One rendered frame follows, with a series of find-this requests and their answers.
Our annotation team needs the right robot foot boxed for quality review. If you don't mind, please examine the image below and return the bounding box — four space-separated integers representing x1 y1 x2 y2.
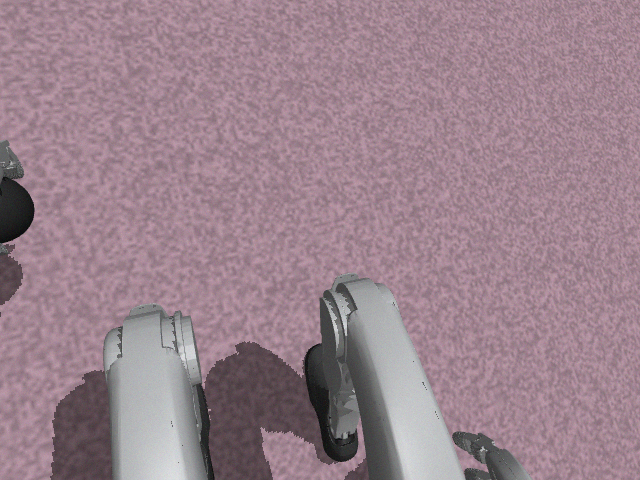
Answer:
305 343 358 462

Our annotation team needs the ball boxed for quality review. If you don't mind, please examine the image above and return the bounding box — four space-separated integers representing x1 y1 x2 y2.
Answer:
0 176 35 243

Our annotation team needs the left robot foot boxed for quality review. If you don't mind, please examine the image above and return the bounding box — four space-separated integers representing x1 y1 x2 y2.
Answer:
196 384 214 480

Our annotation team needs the right robot hand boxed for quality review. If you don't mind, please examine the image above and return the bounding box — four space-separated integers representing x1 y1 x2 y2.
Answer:
452 432 533 480

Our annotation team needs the left robot hand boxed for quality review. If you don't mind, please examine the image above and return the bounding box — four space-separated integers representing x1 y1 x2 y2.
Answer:
0 140 24 256

